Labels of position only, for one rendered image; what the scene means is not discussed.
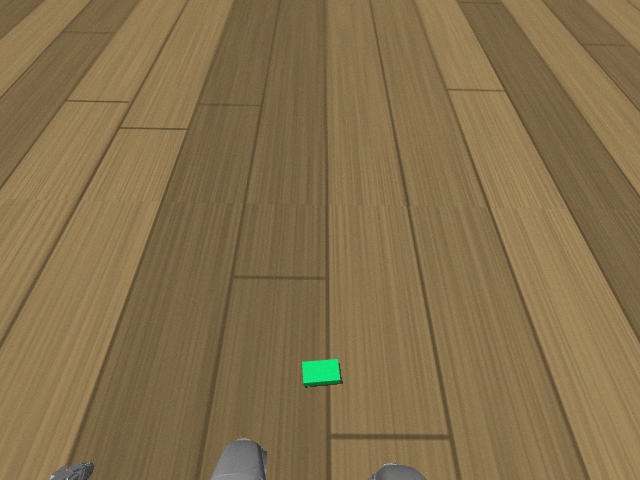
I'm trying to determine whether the left robot hand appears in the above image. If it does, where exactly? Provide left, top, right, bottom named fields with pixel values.
left=50, top=462, right=94, bottom=480

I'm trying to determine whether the small box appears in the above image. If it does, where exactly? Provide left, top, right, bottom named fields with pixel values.
left=302, top=359, right=340, bottom=386

